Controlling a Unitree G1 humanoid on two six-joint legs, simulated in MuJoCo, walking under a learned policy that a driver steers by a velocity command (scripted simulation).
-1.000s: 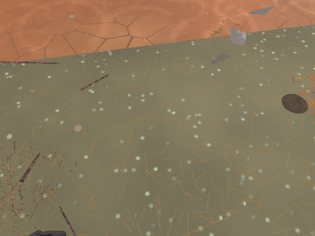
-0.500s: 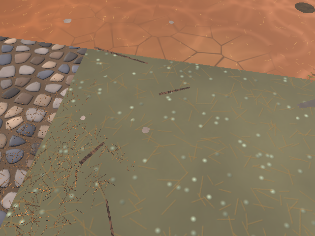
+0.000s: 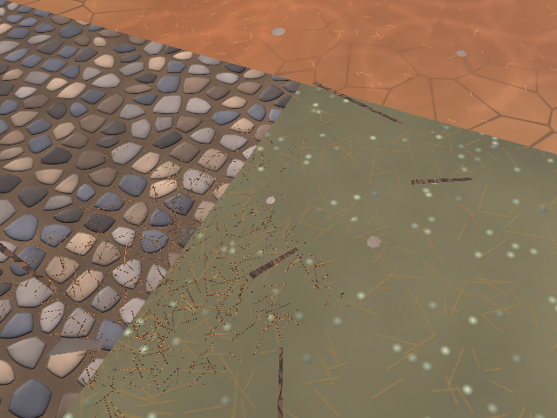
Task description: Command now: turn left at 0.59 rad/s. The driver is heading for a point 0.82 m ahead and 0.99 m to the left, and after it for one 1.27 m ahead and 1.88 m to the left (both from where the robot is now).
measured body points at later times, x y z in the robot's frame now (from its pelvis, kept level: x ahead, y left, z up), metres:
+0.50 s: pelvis -0.01 +0.05 +0.00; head +0.03 +0.09 +0.45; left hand +0.05 +0.37 -0.12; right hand +0.22 -0.18 -0.07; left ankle -0.03 +0.14 -0.73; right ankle +0.00 -0.11 -0.66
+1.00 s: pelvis +0.02 +0.03 +0.00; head +0.06 +0.03 +0.45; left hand -0.02 +0.35 -0.08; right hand +0.32 -0.12 -0.09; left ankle -0.06 +0.12 -0.68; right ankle +0.09 -0.07 -0.73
